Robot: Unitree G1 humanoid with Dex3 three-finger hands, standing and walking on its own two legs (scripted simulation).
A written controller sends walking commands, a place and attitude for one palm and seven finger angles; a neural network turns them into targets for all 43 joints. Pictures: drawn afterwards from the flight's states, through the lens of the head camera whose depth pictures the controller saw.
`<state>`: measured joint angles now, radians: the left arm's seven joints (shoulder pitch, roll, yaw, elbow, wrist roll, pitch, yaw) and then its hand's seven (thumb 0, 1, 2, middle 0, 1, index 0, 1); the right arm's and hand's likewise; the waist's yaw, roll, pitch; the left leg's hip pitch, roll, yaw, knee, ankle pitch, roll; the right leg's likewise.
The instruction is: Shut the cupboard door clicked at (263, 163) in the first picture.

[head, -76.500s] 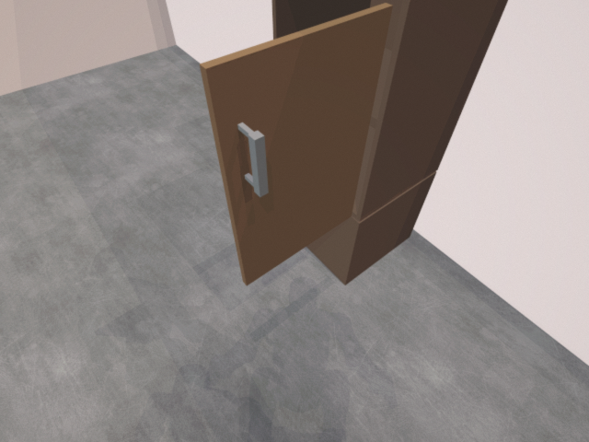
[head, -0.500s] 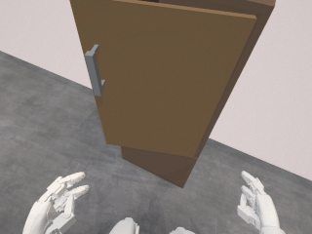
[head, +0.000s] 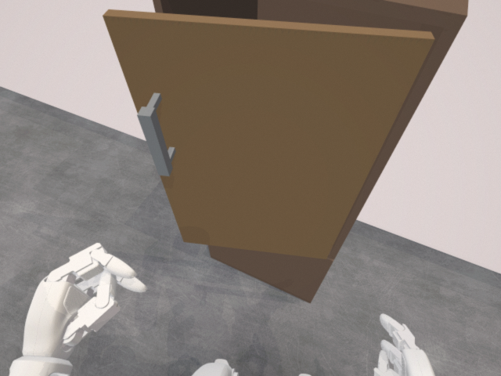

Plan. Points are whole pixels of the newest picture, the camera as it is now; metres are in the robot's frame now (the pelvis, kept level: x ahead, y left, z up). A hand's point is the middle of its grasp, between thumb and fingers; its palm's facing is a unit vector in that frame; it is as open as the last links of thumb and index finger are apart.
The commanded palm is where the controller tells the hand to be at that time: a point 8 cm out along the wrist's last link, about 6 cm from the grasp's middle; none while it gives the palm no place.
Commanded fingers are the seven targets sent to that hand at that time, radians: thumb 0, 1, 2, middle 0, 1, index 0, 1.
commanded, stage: raise the hand and make a fist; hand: left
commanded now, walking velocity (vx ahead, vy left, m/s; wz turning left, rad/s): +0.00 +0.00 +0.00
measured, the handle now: (160, 136) +0.44 +0.19 +0.14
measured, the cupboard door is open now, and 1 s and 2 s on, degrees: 18 18 18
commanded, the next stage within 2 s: bring the fist close to the handle in 0.96 s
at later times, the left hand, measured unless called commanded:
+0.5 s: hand (97, 286) +0.20 +0.20 +0.12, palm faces -0.04 -1.00 -0.06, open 3.1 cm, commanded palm +0.18 +0.26 +0.14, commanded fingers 0.00 0.90 0.90 -1.30 -1.50 -1.30 -1.50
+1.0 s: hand (99, 267) +0.22 +0.19 +0.15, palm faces +0.01 -1.00 -0.05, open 3.1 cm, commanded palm +0.19 +0.24 +0.14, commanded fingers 0.00 0.90 0.90 -1.30 -1.50 -1.30 -1.50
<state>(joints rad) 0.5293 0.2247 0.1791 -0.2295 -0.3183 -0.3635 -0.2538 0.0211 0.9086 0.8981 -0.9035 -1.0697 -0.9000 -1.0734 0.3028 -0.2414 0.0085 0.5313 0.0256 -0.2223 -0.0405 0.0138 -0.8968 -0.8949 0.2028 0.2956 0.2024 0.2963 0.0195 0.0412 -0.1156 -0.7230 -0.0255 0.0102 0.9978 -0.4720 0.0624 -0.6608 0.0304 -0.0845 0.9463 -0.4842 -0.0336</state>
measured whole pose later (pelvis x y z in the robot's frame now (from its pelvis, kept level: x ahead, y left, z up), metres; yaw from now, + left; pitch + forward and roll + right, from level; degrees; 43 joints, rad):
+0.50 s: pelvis -0.01 +0.02 +0.03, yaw +0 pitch +4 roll -3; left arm 0.37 0.30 0.14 -0.22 -0.28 -0.10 -0.23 0.02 0.90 0.90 -1.28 -1.48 -1.28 -1.48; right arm 0.27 -0.23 0.08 0.50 0.04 -0.23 -0.06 0.01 -0.90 -0.89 0.20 0.30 0.20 0.30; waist 0.02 0.04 -0.08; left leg -0.51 -0.04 0.02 0.83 -0.39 0.08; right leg -0.44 0.02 -0.07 0.76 -0.38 -0.01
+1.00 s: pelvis -0.01 +0.00 +0.03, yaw +1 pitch +2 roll -2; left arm 0.30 0.27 0.20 -0.18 -0.30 -0.14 -0.25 0.02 0.91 0.90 -1.30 -1.50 -1.30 -1.50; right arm 0.27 -0.27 0.05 0.56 0.04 -0.26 -0.05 0.01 -0.90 -0.90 0.20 0.30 0.20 0.30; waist 0.02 0.05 -0.06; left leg -0.44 -0.03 0.00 0.76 -0.36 0.06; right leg -0.38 0.03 -0.08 0.70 -0.37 -0.03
